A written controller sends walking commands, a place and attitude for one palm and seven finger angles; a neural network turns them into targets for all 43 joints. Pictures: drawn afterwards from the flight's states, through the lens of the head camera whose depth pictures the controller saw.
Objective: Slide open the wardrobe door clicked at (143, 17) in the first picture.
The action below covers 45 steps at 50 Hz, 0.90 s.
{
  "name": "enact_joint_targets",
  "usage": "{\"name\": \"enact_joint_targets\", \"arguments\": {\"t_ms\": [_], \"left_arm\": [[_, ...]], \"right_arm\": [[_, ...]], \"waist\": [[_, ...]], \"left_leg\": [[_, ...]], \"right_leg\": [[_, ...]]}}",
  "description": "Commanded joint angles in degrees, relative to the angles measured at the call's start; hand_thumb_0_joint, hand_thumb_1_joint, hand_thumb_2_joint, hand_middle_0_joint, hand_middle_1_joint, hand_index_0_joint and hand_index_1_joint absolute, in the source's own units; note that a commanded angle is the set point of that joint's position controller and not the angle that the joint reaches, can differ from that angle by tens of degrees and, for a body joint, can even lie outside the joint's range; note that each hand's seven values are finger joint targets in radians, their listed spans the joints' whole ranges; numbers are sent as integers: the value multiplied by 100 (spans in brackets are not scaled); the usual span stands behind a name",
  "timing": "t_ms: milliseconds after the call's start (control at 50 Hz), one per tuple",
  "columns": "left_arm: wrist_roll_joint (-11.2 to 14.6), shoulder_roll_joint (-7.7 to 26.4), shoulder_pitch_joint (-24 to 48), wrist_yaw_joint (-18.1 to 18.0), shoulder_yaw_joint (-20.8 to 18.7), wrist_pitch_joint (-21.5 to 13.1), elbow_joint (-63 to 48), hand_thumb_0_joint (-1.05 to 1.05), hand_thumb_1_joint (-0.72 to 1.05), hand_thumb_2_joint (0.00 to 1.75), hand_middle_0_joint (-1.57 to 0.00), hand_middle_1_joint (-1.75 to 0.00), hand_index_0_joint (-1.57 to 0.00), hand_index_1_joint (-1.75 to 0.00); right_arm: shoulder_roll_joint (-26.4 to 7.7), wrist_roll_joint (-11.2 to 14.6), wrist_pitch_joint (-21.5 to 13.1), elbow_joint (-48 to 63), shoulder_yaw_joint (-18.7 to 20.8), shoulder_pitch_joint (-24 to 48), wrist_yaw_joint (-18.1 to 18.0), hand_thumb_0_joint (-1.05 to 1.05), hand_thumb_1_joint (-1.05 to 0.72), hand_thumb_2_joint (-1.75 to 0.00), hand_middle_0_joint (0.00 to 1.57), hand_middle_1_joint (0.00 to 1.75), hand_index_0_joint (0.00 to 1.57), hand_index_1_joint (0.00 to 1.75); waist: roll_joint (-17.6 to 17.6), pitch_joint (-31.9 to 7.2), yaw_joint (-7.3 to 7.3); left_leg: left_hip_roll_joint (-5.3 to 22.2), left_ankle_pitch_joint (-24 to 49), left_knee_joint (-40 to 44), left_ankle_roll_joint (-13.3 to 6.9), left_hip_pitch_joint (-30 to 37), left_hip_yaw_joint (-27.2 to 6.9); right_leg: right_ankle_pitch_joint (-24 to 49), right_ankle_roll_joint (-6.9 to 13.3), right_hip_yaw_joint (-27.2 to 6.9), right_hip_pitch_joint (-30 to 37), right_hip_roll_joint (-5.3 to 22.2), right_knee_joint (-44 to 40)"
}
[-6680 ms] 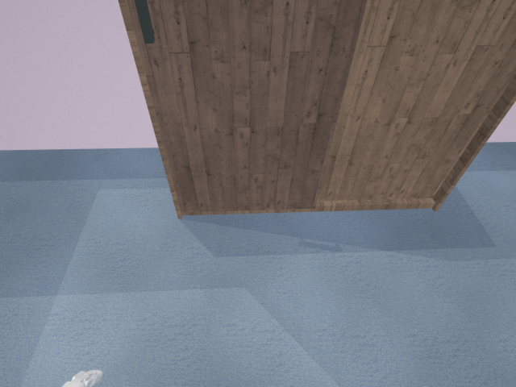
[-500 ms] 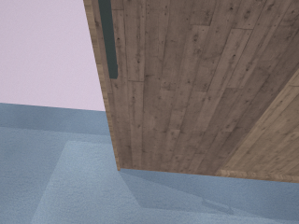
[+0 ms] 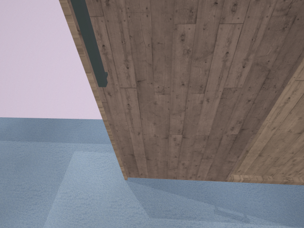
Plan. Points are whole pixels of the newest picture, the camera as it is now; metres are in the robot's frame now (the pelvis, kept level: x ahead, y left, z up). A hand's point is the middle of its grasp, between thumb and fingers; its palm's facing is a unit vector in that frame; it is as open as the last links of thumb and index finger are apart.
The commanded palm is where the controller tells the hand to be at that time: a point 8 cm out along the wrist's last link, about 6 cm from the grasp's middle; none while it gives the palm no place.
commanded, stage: come to a stop and stand still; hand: left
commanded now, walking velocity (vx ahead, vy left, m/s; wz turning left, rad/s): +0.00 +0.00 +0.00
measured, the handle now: (92, 37) +0.54 +0.18 +0.26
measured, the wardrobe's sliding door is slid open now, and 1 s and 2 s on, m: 0.00 0.00 0.00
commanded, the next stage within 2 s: look again from close up in 0.12 s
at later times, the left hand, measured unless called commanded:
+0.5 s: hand out of the picture -0.02 +0.19 -0.17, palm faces +0.03 -0.98 -0.21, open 7.4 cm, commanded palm none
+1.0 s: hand out of the picture +0.00 +0.21 -0.17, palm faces +0.01 -0.97 -0.23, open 7.4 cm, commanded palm none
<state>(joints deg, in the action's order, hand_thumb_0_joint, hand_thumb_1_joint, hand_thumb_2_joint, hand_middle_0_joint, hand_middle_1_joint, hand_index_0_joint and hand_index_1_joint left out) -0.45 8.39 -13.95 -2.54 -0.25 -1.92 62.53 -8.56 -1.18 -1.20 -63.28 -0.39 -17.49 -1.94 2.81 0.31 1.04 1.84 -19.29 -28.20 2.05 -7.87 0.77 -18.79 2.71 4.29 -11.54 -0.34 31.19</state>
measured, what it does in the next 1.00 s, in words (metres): stands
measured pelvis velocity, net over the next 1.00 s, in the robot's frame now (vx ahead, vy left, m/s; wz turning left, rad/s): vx -0.02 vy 0.02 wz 0.00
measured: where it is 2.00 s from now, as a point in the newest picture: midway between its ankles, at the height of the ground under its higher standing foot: outside the picture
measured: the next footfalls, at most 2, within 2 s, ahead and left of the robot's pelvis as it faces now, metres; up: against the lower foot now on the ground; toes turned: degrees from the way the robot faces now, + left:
right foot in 1.70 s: +0.20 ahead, -0.08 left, +0.00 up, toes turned -3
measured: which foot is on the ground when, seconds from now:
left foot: down 0.00-1.00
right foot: down 0.00-1.00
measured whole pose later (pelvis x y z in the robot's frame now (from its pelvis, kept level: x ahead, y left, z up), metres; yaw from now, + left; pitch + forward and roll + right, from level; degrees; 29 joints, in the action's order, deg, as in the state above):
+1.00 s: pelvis -0.02 +0.02 +0.01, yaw +0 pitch -1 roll +1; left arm -0.7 11.1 -13.1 -1.4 -0.5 -0.7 62.8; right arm -10.0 -1.1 -1.5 -64.7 -0.4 -14.7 -1.5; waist -0.2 2.7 -0.1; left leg 0.4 -15.6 -24.8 0.4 -8.1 1.5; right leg -14.7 1.3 3.5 -11.7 1.0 27.4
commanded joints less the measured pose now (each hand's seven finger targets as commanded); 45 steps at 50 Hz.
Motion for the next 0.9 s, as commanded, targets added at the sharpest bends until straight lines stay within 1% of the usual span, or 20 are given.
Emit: {"name": "enact_joint_targets", "arguments": {"t_ms": [0, 80, 100, 140, 180, 200, 220, 260, 360, 380, 440, 480, 520, 580, 620, 760, 780, 800, 860, 880], "left_arm": [[-14, 730, -393, -2, -145, -62, -169, 0, 90, 90, -20, -30, -20, -30], [-14, 787, -375, 22, -156, -36, -195, 0, 90, 90, -20, -30, -20, -30], [-22, 785, -361, 22, -159, -34, -195, 0, 90, 90, -20, -30, -20, -30], [-18, 805, -380, 29, -159, -33, -189, 0, 90, 90, -20, -30, -20, -30], [-17, 811, -384, 43, -147, -29, -175, 0, 90, 90, -20, -30, -20, -30], [-24, 788, -400, 40, -149, -33, -166, 0, 90, 90, -20, -30, -20, -30], [-21, 808, -399, 39, -148, -37, -169, 0, 90, 90, -20, -30, -20, -30], [-17, 811, -424, 46, -154, -37, -153, 0, 90, 90, -20, -30, -20, -30], [-20, 792, -427, 52, -141, -18, -108, 0, 90, 90, -20, -30, -20, -30], [-20, 800, -421, 56, -141, -8, -116, 0, 90, 90, -20, -30, -20, -30], [-24, 818, -440, 58, -134, -9, -98, 0, 90, 90, -20, -30, -20, -30], [-23, 803, -421, 61, -137, -1, -99, 0, 90, 90, -20, -30, -20, -30], [-27, 828, -403, 58, -137, -5, -112, 0, 90, 90, -20, -30, -20, -30], [-29, 837, -375, 64, -144, 5, -116, 0, 90, 90, -20, -30, -20, -30], [-35, 877, -358, 61, -148, 1, -142, 0, 90, 90, -20, -30, -20, -30], [-31, 929, -266, 73, -161, 9, -180, 0, 90, 90, -20, -30, -20, -30], [-29, 944, -248, 76, -162, 9, -176, 0, 90, 90, -20, -30, -20, -30], [-33, 939, -237, 73, -168, 6, -186, 0, 90, 90, -20, -30, -20, -30], [-29, 989, -195, 76, -173, 3, -186, 0, 90, 90, -20, -30, -20, -30], [-28, 1000, -192, 79, -176, -1, -180, 0, 90, 90, -20, -30, -20, -30]], "right_arm": [[-306, 24, -44, 85, 42, -449, -19, 0, -90, -90, 20, 30, 20, 30], [-374, 21, -28, 81, 45, -340, -15, 0, -90, -90, 20, 30, 20, 30], [-358, 21, -33, 68, 39, -345, -15, 0, -90, -90, 20, 30, 20, 30], [-417, 22, -26, 69, 42, -297, -16, 0, -90, -90, 20, 30, 20, 30], [-443, 21, -29, 70, 36, -296, -13, 0, -90, -90, 20, 30, 20, 30], [-416, 24, -35, 49, 43, -287, -15, 0, -90, -90, 20, 30, 20, 30], [-476, 31, -38, 52, 49, -297, -15, 0, -90, -90, 20, 30, 20, 30], [-493, 31, -48, 45, 46, -260, -20, 0, -90, -90, 20, 30, 20, 30], [-525, 30, -50, 13, 54, -228, -23, 0, -90, -90, 20, 30, 20, 30], [-534, 33, -48, 10, 50, -233, -21, 0, -90, -90, 20, 30, 20, 30], [-540, 33, -49, 16, 55, -205, -16, 0, -90, -90, 20, 30, 20, 30], [-539, 27, -48, 10, 59, -207, -14, 0, -90, -90, 20, 30, 20, 30], [-572, 31, -59, -2, 59, -228, -14, 0, -90, -90, 20, 30, 20, 30], [-588, 27, -67, -4, 62, -181, -9, 0, -90, -90, 20, 30, 20, 30], [-611, 31, -66, 4, 74, -166, -4, 0, -90, -90, 20, 30, 20, 30], [-678, 23, -78, 10, 82, -109, 4, 0, -90, -90, 20, 30, 20, 30], [-699, 22, -85, 22, 86, -89, 4, 0, -90, -90, 20, 30, 20, 30], [-680, 23, -93, 16, 83, -112, 0, 0, -90, -90, 20, 30, 20, 30], [-761, 29, -105, 30, 96, -33, -3, 0, -90, -90, 20, 30, 20, 30], [-767, 30, -107, 28, 94, -17, -3, 0, -90, -90, 20, 30, 20, 30]], "waist": [[-446, 258, -52], [-246, 338, -72], [-200, 325, -66], [-276, 347, -81], [-241, 329, -75], [-259, 286, -82], [-276, 249, -75], [-211, 220, -91], [-249, 344, -100], [-182, 382, -112], [-304, 420, -125], [-285, 430, -114], [-276, 355, -111], [-225, 408, -134], [-288, 384, -138], [-269, 369, -153], [-222, 320, -143], [-235, 219, -138], [-157, 194, -156], [-207, 205, -162]], "left_leg": [[286, 1236, 393, -233, -391, -141], [273, 1075, 448, -239, -416, -159], [303, 1156, 476, -248, -388, -167], [293, 1073, 466, -253, -426, -181], [296, 1071, 508, -257, -382, -196], [318, 1163, 513, -262, -339, -187], [320, 1143, 513, -264, -352, -204], [331, 1155, 536, -265, -334, -201], [353, 1068, 626, -290, -395, -241], [348, 990, 648, -293, -438, -242], [335, 971, 648, -304, -468, -254], [340, 929, 684, -310, -445, -263], [357, 1043, 694, -323, -440, -292], [361, 968, 754, -336, -505, -316], [356, 954, 738, -335, -523, -313], [363, 996, 785, -350, -543, -361], [367, 1039, 789, -352, -506, -364], [390, 1210, 783, -366, -455, -389], [397, 1290, 788, -365, -447, -397], [396, 1298, 783, -365, -453, -391]], "right_leg": [[2319, 91, -721, 268, 769, -666], [1741, 112, -774, 174, 765, -811], [1779, 108, -727, 203, 737, -799], [1609, 110, -774, 181, 748, -859], [1522, 111, -789, 156, 745, -887], [1648, 90, -736, 208, 731, -873], [1617, 91, -752, 227, 727, -864], [1624, 95, -760, 241, 740, -865], [1333, 81, -739, 149, 700, -887], [1172, 76, -746, 140, 700, -915], [1110, 67, -754, 111, 712, -943], [973, 68, -766, 57, 701, -960], [1106, 63, -754, 130, 688, -911], [938, 57, -744, 108, 692, -919], [931, 55, -753, 134, 694, -916], [864, 45, -737, 123, 698, -903], [908, 46, -747, 133, 698, -889], [1139, 48, -714, 237, 686, -828], [1267, 37, -698, 258, 705, -783], [1294, 38, -694, 266, 721, -797]]}}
